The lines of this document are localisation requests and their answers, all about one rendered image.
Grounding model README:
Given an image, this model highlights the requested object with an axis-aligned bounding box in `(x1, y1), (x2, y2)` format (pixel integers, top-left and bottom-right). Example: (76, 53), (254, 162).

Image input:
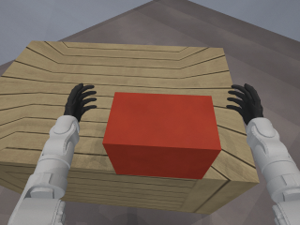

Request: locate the robot right hand
(226, 83), (263, 125)

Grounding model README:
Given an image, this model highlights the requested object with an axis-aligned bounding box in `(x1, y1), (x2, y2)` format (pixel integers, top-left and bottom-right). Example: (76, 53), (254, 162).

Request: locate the robot left upper arm
(12, 197), (66, 225)

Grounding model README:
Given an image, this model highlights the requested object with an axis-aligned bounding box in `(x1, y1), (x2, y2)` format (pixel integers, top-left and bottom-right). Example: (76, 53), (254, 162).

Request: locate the pedestal
(0, 40), (260, 215)

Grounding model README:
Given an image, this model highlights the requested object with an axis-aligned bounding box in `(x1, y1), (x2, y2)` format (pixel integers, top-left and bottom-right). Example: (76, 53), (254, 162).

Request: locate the robot left hand
(64, 83), (97, 122)

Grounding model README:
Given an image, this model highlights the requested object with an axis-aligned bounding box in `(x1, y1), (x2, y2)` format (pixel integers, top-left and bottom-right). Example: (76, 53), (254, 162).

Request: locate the right robot forearm
(246, 117), (300, 203)

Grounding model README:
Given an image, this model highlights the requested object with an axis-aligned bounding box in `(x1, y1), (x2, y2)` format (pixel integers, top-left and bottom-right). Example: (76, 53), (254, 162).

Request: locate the robot right upper arm
(272, 200), (300, 225)

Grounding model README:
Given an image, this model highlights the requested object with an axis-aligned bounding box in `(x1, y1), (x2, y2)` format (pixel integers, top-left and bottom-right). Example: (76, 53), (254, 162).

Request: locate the left robot forearm
(7, 115), (80, 225)

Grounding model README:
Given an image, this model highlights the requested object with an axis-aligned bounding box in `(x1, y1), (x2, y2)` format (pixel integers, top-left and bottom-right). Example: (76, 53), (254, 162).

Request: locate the carton
(102, 92), (222, 180)

